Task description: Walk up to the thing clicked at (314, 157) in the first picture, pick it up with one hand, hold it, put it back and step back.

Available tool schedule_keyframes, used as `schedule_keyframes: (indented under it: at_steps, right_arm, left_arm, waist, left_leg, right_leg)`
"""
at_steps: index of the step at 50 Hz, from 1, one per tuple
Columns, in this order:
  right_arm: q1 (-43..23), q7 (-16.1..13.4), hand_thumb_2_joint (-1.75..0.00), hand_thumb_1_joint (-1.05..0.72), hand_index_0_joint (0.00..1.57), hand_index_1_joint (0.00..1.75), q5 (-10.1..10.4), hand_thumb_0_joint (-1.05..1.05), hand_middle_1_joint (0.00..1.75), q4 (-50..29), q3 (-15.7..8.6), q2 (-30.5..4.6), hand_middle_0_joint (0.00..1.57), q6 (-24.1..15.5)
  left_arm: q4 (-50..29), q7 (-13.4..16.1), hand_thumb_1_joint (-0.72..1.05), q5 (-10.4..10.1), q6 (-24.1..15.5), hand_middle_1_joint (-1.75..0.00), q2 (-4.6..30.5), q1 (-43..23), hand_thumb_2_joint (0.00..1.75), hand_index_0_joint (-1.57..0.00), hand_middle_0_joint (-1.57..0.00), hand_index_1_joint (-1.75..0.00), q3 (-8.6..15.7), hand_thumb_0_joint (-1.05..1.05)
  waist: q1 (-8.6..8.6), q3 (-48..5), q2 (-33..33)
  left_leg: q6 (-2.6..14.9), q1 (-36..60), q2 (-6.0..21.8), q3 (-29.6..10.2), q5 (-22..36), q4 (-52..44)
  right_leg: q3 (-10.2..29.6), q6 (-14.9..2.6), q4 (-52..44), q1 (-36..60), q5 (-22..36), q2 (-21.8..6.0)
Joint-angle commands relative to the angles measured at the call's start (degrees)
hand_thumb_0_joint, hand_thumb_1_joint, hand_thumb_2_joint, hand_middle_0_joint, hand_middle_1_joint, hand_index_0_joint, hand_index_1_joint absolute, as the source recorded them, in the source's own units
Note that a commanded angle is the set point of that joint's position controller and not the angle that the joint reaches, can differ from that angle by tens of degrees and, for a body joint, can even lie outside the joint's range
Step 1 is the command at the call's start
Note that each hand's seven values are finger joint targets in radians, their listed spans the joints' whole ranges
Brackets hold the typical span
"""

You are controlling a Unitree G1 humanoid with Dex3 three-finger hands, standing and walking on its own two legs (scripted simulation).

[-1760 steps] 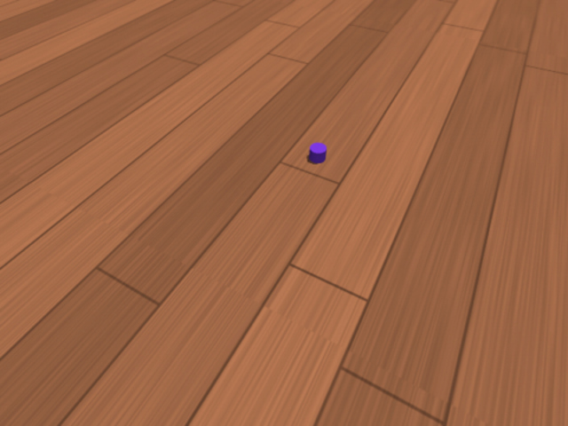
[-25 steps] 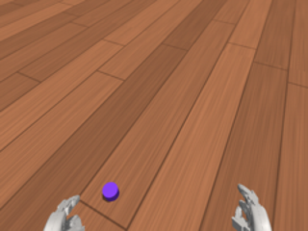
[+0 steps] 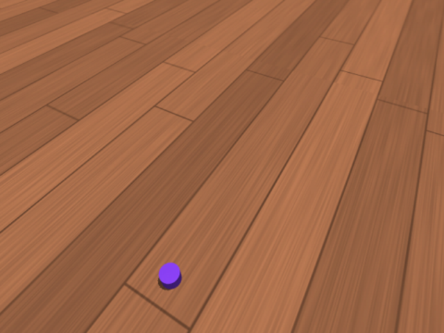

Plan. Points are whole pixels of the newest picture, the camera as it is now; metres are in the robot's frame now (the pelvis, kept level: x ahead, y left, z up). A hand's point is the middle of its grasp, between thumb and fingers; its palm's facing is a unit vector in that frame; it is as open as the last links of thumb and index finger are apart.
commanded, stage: stand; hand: left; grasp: from above
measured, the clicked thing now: (170, 275) +0.47 +0.24 -0.73
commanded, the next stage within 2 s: none
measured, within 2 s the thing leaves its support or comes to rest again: neither
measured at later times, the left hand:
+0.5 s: hand out of the picture +0.03 +0.23 -0.15, palm faces +0.03 -0.94 -0.34, open 7.4 cm
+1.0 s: hand out of the picture +0.07 +0.22 -0.14, palm faces +0.01 -0.94 -0.34, open 7.4 cm
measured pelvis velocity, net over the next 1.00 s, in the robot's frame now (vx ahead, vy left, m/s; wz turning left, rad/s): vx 0.00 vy -0.03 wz -0.01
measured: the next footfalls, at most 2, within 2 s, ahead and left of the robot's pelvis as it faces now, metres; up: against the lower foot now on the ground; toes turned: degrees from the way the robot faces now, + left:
none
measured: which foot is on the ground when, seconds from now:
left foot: down 0.00-1.00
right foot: down 0.00-1.00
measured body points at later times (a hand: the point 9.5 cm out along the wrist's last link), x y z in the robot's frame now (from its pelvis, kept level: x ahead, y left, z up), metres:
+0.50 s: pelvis -0.01 -0.01 +0.02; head -0.01 -0.02 +0.46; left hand +0.03 +0.28 -0.12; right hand +0.05 -0.30 -0.13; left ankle +0.00 +0.12 -0.73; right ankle +0.01 -0.15 -0.73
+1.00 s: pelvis +0.00 -0.03 +0.02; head +0.00 -0.03 +0.47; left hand +0.07 +0.26 -0.11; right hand +0.06 -0.31 -0.13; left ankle +0.00 +0.12 -0.73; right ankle +0.01 -0.15 -0.73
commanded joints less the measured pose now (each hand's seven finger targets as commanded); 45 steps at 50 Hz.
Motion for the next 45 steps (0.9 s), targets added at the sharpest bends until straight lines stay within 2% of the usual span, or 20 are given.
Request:
schedule_keyframes:
  at_steps: [1, 2, 4, 7, 8, 10, 12, 16, 18, 21, 23, 25, 28, 29, 35, 37, 38, 42, 43, 45]
  right_arm:
    - [-2.21, -1.05, -0.90, -0.90, 0.20, 0.30, 0.36, 0.00, 0.30, -2.07, -2.01, -10.75, 0.20, -1.35]
    - [-2.68, -0.98, -0.90, -0.90, 0.20, 0.30, 0.51, 0.00, 0.30, -1.51, -1.95, -10.69, 0.20, -1.25]
    - [-2.48, -1.05, -0.90, -0.90, 0.20, 0.30, 0.63, 0.00, 0.30, -0.52, -1.88, -10.73, 0.20, -1.26]
    - [-3.03, -0.95, -0.90, -0.90, 0.20, 0.30, 0.62, 0.00, 0.30, 0.64, -1.77, -10.85, 0.20, -1.03]
    - [-3.33, -0.91, -0.90, -0.90, 0.20, 0.30, 0.63, 0.00, 0.30, 0.84, -1.83, -11.17, 0.20, -1.00]
    - [-3.17, -0.68, -0.90, -0.90, 0.20, 0.30, 0.71, 0.00, 0.30, 1.46, -1.67, -10.59, 0.20, -0.68]
    - [-3.10, -0.61, -0.90, -0.90, 0.20, 0.30, 0.80, 0.00, 0.30, 1.88, -1.68, -10.73, 0.20, -0.70]
    - [-3.63, -0.42, -0.90, -0.90, 0.20, 0.30, 0.71, 0.00, 0.30, 2.51, -1.57, -11.07, 0.20, -0.55]
    - [-3.73, -0.26, -0.90, -0.90, 0.20, 0.30, 0.82, 0.00, 0.30, 2.71, -1.45, -10.96, 0.20, -0.61]
    - [-3.77, -0.16, -0.90, -0.90, 0.20, 0.30, 0.87, 0.00, 0.30, 3.22, -1.29, -11.30, 0.20, -0.45]
    - [-3.94, 0.08, -0.90, -0.90, 0.20, 0.30, 0.85, 0.00, 0.30, 3.06, -1.22, -11.23, 0.20, -0.29]
    - [-3.39, 0.11, -0.90, -0.90, 0.20, 0.30, 0.98, 0.00, 0.30, 3.62, -1.08, -11.52, 0.20, -0.37]
    - [-3.86, 0.02, -0.90, -0.90, 0.20, 0.30, 1.05, 0.00, 0.30, 3.72, -0.82, -11.78, 0.20, -0.72]
    - [-3.30, 0.01, -0.90, -0.90, 0.20, 0.30, 1.01, 0.00, 0.30, 4.01, -0.55, -11.48, 0.20, -0.67]
    - [-4.52, -0.13, -0.90, -0.90, 0.20, 0.30, 1.21, 0.00, 0.30, 4.25, -0.36, -12.71, 0.20, -0.85]
    - [-4.35, -0.22, -0.90, -0.90, 0.20, 0.30, 1.23, 0.00, 0.30, 4.51, -0.24, -12.68, 0.20, -0.88]
    - [-4.35, -0.23, -0.90, -0.90, 0.20, 0.30, 1.29, 0.00, 0.30, 4.71, -0.09, -12.59, 0.20, -0.89]
    - [-4.66, -0.32, -0.90, -0.90, 0.20, 0.30, 1.22, 0.00, 0.30, 4.92, -0.10, -13.40, 0.20, -0.96]
    - [-4.90, -0.15, -0.90, -0.90, 0.20, 0.30, 1.29, 0.00, 0.30, 5.09, 0.09, -12.88, 0.20, -0.88]
    - [-5.00, -0.13, -0.90, -0.90, 0.20, 0.30, 1.31, 0.00, 0.30, 5.11, 0.06, -12.98, 0.20, -0.90]
  left_arm:
    - [-0.44, 0.68, 0.90, -0.15, -1.86, -0.30, 9.95, -2.12, 0.90, -0.20, -0.20, -0.30, 2.02, 0.00]
    - [0.52, 0.65, 0.90, -0.12, -1.85, -0.30, 9.92, -1.85, 0.90, -0.20, -0.20, -0.30, 1.84, 0.00]
    - [1.72, 0.67, 0.90, -0.09, -1.96, -0.30, 10.34, -2.67, 0.90, -0.20, -0.20, -0.30, 1.81, 0.00]
    - [3.52, 0.54, 0.90, -0.12, -1.69, -0.30, 10.25, -2.92, 0.90, -0.20, -0.20, -0.30, 1.50, 0.00]
    - [3.98, 0.56, 0.90, -0.01, -1.80, -0.30, 10.01, -2.70, 0.90, -0.20, -0.20, -0.30, 1.45, 0.00]
    - [4.73, 0.48, 0.90, 0.06, -1.92, -0.30, 10.55, -2.84, 0.90, -0.20, -0.20, -0.30, 1.43, 0.00]
    - [5.15, 0.48, 0.90, 0.00, -2.16, -0.30, 10.91, -3.10, 0.90, -0.20, -0.20, -0.30, 1.38, 0.00]
    - [5.94, 0.40, 0.90, -0.14, -2.07, -0.30, 11.45, -3.75, 0.90, -0.20, -0.20, -0.30, 1.36, 0.00]
    - [6.25, 0.32, 0.90, -0.17, -2.28, -0.30, 11.53, -3.88, 0.90, -0.20, -0.20, -0.30, 1.28, 0.00]
    - [6.55, 0.19, 0.90, -0.14, -2.24, -0.30, 11.88, -3.99, 0.90, -0.20, -0.20, -0.30, 1.22, 0.00]
    - [6.49, 0.16, 0.90, -0.09, -2.38, -0.30, 12.44, -4.87, 0.90, -0.20, -0.20, -0.30, 1.25, 0.00]
    - [6.63, 0.04, 0.90, -0.33, -2.42, -0.30, 12.65, -4.79, 0.90, -0.20, -0.20, -0.30, 1.24, 0.00]
    - [6.87, 0.12, 0.90, -0.50, -2.72, -0.30, 12.43, -5.27, 0.90, -0.20, -0.20, -0.30, 1.19, 0.00]
    - [6.86, 0.05, 0.90, -0.68, -2.67, -0.30, 12.79, -5.88, 0.90, -0.20, -0.20, -0.30, 1.24, 0.00]
    - [7.36, -0.11, 0.90, -0.77, -2.75, -0.30, 12.62, -6.07, 0.90, -0.20, -0.20, -0.30, 1.11, 0.00]
    - [7.40, -0.11, 0.90, -0.87, -2.63, -0.30, 12.88, -6.68, 0.90, -0.20, -0.20, -0.30, 1.21, 0.00]
    - [7.60, -0.21, 0.90, -0.85, -2.59, -0.30, 12.72, -6.47, 0.90, -0.20, -0.20, -0.30, 1.04, 0.00]
    - [7.50, -0.33, 0.90, -1.00, -2.54, -0.30, 12.89, -7.51, 0.90, -0.20, -0.20, -0.30, 1.15, 0.00]
    - [7.82, -0.39, 0.90, -0.91, -2.53, -0.30, 12.84, -6.91, 0.90, -0.20, -0.20, -0.30, 0.97, 0.00]
    - [7.75, -0.38, 0.90, -0.89, -2.59, -0.30, 13.09, -7.62, 0.90, -0.20, -0.20, -0.30, 1.07, 0.00]
  waist:
    - [0.02, -3.53, 1.36]
    - [0.14, -2.46, 1.12]
    - [-0.16, -2.75, 0.37]
    - [-0.22, -0.73, 1.65]
    - [-0.06, -0.86, 1.75]
    - [-0.17, 0.43, -0.35]
    - [-0.37, -0.57, -0.35]
    - [-0.34, 0.14, 0.50]
    - [-0.44, -0.12, -0.04]
    - [-0.35, 1.34, 0.11]
    - [-0.69, 0.92, -1.34]
    - [-0.67, -0.13, -0.64]
    - [-0.67, -2.08, -0.21]
    - [-0.84, -1.17, -0.24]
    - [-0.58, -2.81, 0.67]
    - [-0.67, -3.16, 0.30]
    - [-0.55, -2.09, -0.08]
    - [-0.78, -3.30, 1.09]
    - [-0.41, -1.51, 0.04]
    - [-0.63, -2.12, -0.57]
  left_leg:
    - [1.89, 1.83, 4.66, -5.82, 10.96, -12.34]
    - [1.62, 1.83, 4.51, -5.83, 9.87, -12.92]
    - [1.38, 3.63, 4.69, -5.41, 12.12, -13.51]
    - [1.14, 2.42, 5.06, -6.03, 6.65, -16.80]
    - [1.26, 2.71, 5.12, -6.06, 6.77, -16.91]
    - [1.03, 2.29, 4.58, -5.57, 5.25, -17.23]
    - [1.04, 4.17, 4.69, -5.18, 7.39, -16.88]
    - [0.84, 2.55, 4.87, -5.47, 3.99, -18.40]
    - [0.98, 3.50, 4.82, -4.97, 6.10, -17.77]
    - [0.82, 2.29, 4.70, -5.10, 3.02, -18.28]
    - [0.92, 2.57, 4.37, -4.55, 3.54, -17.31]
    - [0.90, 4.12, 4.78, -4.66, 4.43, -17.36]
    - [0.90, 5.21, 5.37, -4.59, 9.45, -17.02]
    - [0.81, 3.89, 5.09, -4.47, 7.80, -17.53]
    - [0.78, 6.05, 5.89, -4.25, 13.76, -16.92]
    - [0.62, 6.47, 6.02, -4.06, 13.80, -17.38]
    - [0.48, 6.13, 6.02, -4.26, 13.32, -17.67]
    - [0.44, 6.35, 6.24, -3.70, 13.90, -18.00]
    - [0.31, 5.35, 6.03, -3.95, 12.15, -18.28]
    - [0.39, 5.92, 6.41, -3.91, 13.55, -18.12]
  right_leg:
    - [2.62, -3.75, -8.03, 5.18, 10.00, -2.45]
    - [2.40, -3.57, -9.14, 4.75, 8.59, -2.25]
    - [2.74, -3.57, -10.16, 5.42, 9.98, -2.67]
    - [2.32, -3.28, -11.31, 5.68, 6.77, -2.19]
    - [2.26, -3.19, -11.76, 6.25, 7.38, -2.35]
    - [2.46, -3.05, -13.23, 5.72, 4.79, -2.32]
    - [3.06, -3.18, -14.03, 5.60, 6.08, -2.86]
    - [2.94, -3.08, -14.73, 6.03, 3.84, -2.53]
    - [3.48, -3.17, -15.28, 6.05, 4.70, -3.04]
    - [3.39, -2.97, -16.12, 5.05, 1.73, -2.67]
    - [4.07, -3.05, -17.28, 4.66, -0.56, -3.05]
    - [4.37, -3.30, -17.15, 4.70, 0.82, -3.27]
    - [4.01, -3.35, -16.18, 6.77, 7.33, -3.44]
    - [3.90, -3.19, -16.29, 6.99, 6.01, -3.19]
    - [3.77, -3.36, -15.86, 8.12, 11.56, -3.54]
    - [3.72, -3.48, -15.56, 8.33, 12.37, -3.55]
    - [3.60, -3.31, -15.99, 7.57, 10.82, -3.31]
    - [3.85, -3.52, -15.71, 8.70, 12.73, -3.48]
    - [3.50, -3.26, -16.32, 7.62, 9.84, -3.07]
    - [3.59, -3.38, -16.09, 8.13, 10.94, -3.27]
